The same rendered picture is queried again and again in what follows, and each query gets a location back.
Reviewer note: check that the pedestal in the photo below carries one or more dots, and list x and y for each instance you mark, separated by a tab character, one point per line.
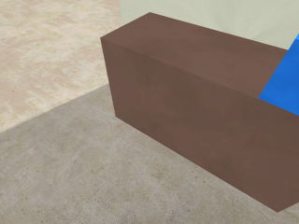
196	91

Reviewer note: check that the carton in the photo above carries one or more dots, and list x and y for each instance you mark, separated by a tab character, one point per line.
282	89

